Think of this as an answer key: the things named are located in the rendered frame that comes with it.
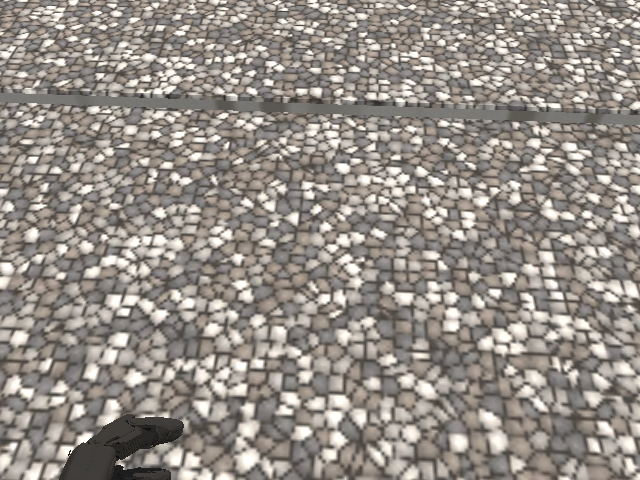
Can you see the left robot hand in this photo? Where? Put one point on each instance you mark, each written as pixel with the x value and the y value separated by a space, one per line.
pixel 95 459

